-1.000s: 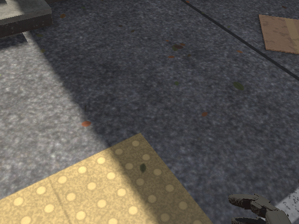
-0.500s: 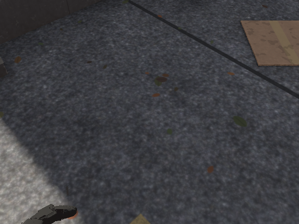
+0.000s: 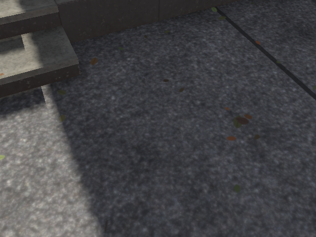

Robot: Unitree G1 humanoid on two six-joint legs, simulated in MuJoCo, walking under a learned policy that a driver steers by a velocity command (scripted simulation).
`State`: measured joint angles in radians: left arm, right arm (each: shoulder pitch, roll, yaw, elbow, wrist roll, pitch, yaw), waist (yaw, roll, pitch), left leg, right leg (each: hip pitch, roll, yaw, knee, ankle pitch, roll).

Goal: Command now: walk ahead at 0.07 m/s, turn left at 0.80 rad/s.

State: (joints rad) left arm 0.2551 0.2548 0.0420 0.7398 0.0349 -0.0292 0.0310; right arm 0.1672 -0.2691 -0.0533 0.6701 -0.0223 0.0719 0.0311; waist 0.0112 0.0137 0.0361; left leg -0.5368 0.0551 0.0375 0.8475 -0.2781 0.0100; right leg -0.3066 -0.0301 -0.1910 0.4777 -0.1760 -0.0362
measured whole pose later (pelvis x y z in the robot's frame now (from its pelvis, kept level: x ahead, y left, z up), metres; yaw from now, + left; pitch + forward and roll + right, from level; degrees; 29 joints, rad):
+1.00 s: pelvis +0.13 +0.09 +0.00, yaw +26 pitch +3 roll +0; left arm 0.44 0.29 0.07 0.84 0.00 -0.05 -0.02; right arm 0.12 -0.29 -0.03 0.66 -0.04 -0.05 0.03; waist 0.07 -0.01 -0.04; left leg -0.32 -0.02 0.05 0.48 -0.22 0.05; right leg -0.14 -0.01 0.06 0.55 -0.41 -0.06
